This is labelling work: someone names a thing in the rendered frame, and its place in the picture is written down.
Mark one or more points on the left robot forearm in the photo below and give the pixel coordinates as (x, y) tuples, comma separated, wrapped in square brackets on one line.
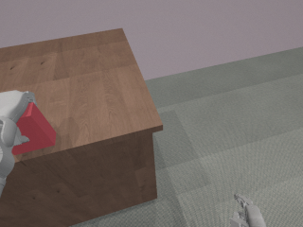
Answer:
[(8, 130)]

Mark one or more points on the table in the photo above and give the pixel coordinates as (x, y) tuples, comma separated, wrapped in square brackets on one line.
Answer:
[(91, 91)]

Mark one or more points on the sponge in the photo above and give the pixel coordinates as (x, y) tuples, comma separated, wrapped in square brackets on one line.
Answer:
[(33, 125)]

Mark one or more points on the right robot hand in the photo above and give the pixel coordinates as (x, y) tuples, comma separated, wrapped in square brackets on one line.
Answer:
[(251, 217)]

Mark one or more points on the left robot hand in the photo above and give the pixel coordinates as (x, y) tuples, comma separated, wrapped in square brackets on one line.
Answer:
[(12, 106)]

